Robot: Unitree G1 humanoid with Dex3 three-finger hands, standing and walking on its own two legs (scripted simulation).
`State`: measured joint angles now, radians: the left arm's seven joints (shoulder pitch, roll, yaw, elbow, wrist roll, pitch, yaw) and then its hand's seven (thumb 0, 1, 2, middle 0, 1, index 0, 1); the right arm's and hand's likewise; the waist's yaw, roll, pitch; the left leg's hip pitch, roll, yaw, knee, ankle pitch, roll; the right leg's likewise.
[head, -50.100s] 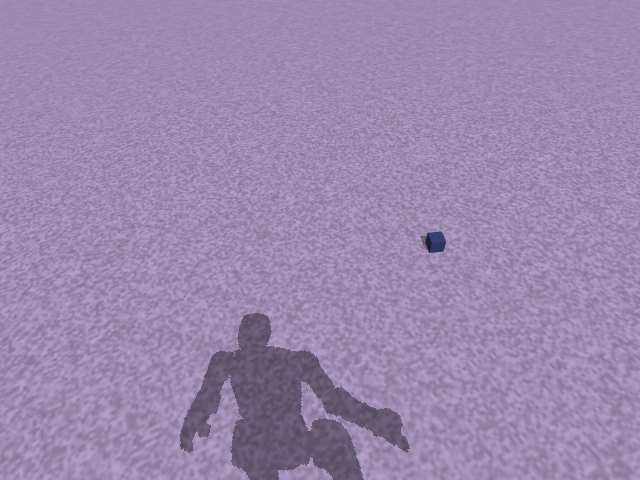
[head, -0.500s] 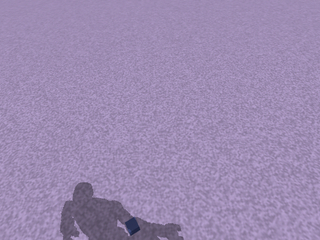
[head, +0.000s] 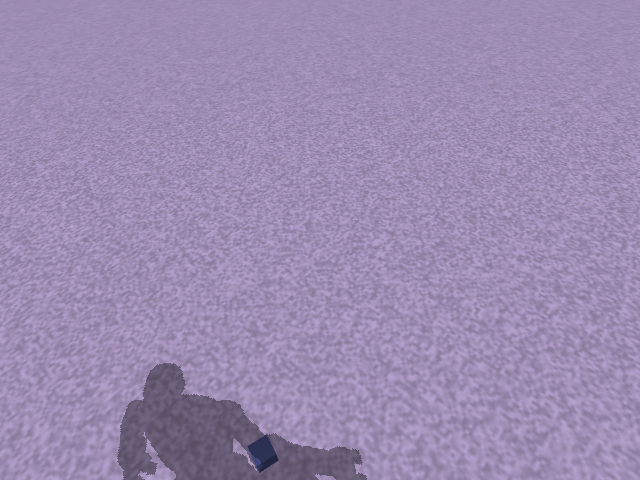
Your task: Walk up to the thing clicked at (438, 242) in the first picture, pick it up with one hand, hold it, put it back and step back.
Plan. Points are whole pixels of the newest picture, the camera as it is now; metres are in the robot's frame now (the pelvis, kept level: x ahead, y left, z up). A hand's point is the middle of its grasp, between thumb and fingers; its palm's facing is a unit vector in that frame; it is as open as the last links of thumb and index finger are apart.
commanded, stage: stand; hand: left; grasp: from above
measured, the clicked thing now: (263, 453) +0.41 +0.23 -0.75
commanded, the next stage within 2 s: step back in 0.26 s
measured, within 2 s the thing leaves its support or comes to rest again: neither
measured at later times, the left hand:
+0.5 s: hand out of the picture +0.07 +0.29 -0.17, palm faces -0.01 -0.93 -0.38, open 7.4 cm
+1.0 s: hand out of the picture -0.04 +0.30 -0.18, palm faces -0.11 -0.91 -0.40, open 7.4 cm
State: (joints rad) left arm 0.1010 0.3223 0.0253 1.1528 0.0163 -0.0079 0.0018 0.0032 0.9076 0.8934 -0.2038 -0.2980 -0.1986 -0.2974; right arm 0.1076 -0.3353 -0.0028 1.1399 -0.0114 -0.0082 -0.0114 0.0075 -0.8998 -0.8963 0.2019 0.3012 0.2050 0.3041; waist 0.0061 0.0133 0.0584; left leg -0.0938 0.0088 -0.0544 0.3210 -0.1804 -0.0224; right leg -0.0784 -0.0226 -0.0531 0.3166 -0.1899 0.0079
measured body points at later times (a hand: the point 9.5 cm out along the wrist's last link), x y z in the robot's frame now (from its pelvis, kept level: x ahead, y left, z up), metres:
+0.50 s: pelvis -0.04 +0.02 -0.02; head +0.01 +0.03 +0.43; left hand +0.07 +0.34 -0.14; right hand +0.05 -0.30 -0.14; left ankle -0.05 +0.14 -0.73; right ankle -0.01 -0.12 -0.75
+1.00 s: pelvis -0.15 +0.03 -0.03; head -0.09 +0.02 +0.41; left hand -0.03 +0.34 -0.15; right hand -0.06 -0.28 -0.15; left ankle -0.05 +0.14 -0.75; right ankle -0.18 -0.08 -0.75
